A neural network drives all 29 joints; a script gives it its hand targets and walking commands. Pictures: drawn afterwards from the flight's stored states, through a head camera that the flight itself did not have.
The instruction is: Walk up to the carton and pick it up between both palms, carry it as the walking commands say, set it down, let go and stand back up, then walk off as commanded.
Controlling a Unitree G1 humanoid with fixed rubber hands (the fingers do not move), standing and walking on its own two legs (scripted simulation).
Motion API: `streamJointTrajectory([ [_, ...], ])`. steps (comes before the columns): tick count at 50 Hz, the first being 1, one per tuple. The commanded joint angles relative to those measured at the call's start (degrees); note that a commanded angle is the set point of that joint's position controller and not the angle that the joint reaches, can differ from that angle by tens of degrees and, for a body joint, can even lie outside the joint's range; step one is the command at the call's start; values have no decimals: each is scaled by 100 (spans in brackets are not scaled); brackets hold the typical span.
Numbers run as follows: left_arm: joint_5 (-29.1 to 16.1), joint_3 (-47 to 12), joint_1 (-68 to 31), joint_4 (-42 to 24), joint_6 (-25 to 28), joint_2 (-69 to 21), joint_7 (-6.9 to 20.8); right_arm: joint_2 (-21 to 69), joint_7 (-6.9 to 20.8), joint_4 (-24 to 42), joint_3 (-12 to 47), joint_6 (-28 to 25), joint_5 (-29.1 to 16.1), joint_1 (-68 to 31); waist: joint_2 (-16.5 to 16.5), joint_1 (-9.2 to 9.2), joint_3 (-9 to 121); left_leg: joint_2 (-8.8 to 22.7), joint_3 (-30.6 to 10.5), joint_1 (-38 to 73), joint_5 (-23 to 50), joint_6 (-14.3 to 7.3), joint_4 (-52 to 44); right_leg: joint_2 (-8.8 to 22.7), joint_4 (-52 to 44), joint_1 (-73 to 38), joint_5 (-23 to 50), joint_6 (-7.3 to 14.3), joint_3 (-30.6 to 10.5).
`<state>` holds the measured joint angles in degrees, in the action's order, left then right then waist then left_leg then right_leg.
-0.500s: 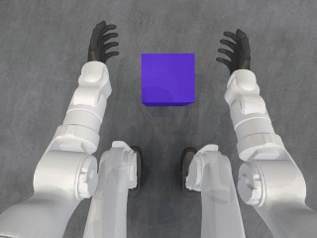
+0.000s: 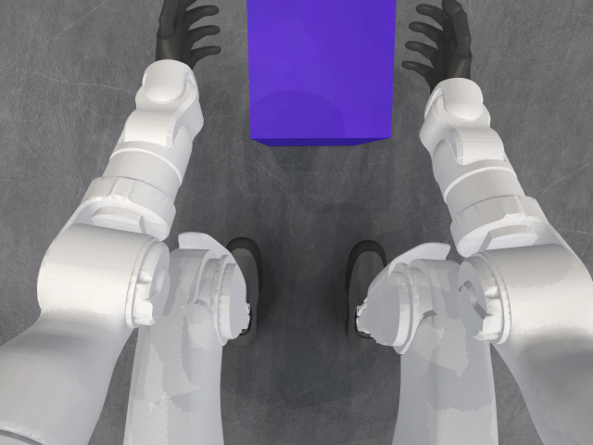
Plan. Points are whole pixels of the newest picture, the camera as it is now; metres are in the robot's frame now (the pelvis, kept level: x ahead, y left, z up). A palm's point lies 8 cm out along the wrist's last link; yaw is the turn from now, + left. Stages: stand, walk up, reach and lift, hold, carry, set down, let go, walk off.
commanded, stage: reach and lift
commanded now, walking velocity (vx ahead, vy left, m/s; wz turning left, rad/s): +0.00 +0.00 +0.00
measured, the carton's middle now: (315, 92) +0.50 +0.00 -0.28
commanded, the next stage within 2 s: none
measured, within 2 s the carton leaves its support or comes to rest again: leaves its support in 1.30 s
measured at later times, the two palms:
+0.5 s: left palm (179, 59) +0.52 +0.17 -0.21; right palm (441, 67) +0.52 -0.15 -0.21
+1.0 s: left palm (212, 51) +0.53 +0.13 -0.21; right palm (419, 64) +0.52 -0.12 -0.21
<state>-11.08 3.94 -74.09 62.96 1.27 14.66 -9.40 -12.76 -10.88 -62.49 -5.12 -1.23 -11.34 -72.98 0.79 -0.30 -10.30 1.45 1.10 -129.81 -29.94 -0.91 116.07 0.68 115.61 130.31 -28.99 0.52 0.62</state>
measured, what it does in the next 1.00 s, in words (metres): stands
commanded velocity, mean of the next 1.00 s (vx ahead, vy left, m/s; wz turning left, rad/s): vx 0.00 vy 0.00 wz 0.00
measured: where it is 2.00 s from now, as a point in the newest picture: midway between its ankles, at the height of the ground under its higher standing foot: (305, 310)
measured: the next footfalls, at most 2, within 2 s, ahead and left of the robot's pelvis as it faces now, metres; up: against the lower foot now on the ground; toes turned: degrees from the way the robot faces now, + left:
none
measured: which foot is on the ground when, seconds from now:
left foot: down 0.00-1.00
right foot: down 0.00-1.00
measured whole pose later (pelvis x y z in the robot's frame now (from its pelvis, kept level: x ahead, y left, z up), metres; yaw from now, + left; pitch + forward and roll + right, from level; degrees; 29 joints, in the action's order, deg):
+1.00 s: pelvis +0.00 +0.00 -0.03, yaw +0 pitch +40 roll -1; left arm -9.2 2.2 -83.9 70.6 3.6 12.5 -9.9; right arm -11.7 -10.8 -70.8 -3.9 -4.2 -11.3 -82.7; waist 0.9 0.1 -17.3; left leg 0.4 0.3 -131.1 -30.5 -0.7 121.9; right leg -0.8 121.3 130.9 -30.1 -0.6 0.1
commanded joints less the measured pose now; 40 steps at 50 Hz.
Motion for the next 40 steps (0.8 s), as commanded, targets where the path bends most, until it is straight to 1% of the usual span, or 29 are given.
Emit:
streamJointTrajectory([
  [1, -142, -98, -1395, -349, 180, 545, 0, -450, 11, 386, 160, -172, -173, -1361, -37, -88, 6403, -433, -112, 3281, 1505, 161, -714, -456, -585, -3431, 1413, -187, -79],
  [3, -209, -152, -1460, -239, 218, 594, 11, -450, 26, 286, 276, -212, -296, -1411, -55, -115, 6262, -413, -134, 3224, 1516, 162, -600, -429, -473, -3354, 1423, -187, -99],
  [5, -292, -242, -1536, -184, 283, 602, 39, -340, 71, 5, 426, -246, -453, -1370, -127, -155, 6105, -396, -146, 3223, 1574, 157, -510, -403, -369, -3221, 1463, -184, -127],
  [7, -411, -363, -1518, 83, 304, 542, 92, -269, 139, -289, 572, -258, -562, -1364, -135, -151, 5890, -364, -178, 3179, 1597, 152, -408, -366, -280, -3007, 1446, -178, -141],
  [9, -462, -390, -1472, 147, 304, 537, 123, -333, 151, -257, 590, -284, -589, -1408, -147, -118, 5950, -344, -185, 3151, 1638, 173, -331, -341, -224, -3048, 1509, -178, -146],
  [13, -560, -454, -1497, 45, 315, 553, 132, -412, 131, -154, 575, -306, -586, -1383, -198, -34, 6252, -335, -172, 3292, 1788, 197, -255, -339, -145, -3211, 1657, -180, -98],
  [17, -606, -499, -1478, -1, 291, 548, 137, -412, 144, -187, 514, -272, -524, -1326, -229, 11, 6158, -336, -163, 3237, 1709, 211, -273, -338, -139, -3135, 1587, -174, -81],
  [24, -515, -461, -1586, 72, 273, 515, 130, -345, 170, -226, 379, -268, -413, -1531, -177, -37, 5738, -375, -181, 2969, 1413, 192, -366, -364, -182, -2904, 1348, -168, -105],
  [30, -385, -418, -1750, 150, 270, 433, 92, -310, 135, -311, 303, -287, -322, -1732, -137, -57, 5555, -432, -182, 2922, 1218, 194, -421, -408, -228, -2895, 1174, -163, -108],
  [40, -116, -364, -1848, 195, 285, -66, 47, 33, 70, -402, 216, -358, -84, -1756, -173, 14, 5545, -579, -168, 3111, 1380, 215, -395, -550, -222, -3098, 1316, -161, -65],
])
